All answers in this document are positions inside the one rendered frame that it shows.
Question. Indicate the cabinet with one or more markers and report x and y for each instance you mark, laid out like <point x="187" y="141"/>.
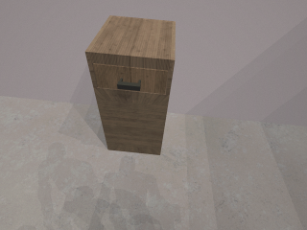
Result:
<point x="133" y="121"/>

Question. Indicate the handle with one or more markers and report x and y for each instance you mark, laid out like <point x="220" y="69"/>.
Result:
<point x="134" y="86"/>

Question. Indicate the drawer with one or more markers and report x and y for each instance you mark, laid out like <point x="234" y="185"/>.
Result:
<point x="152" y="80"/>

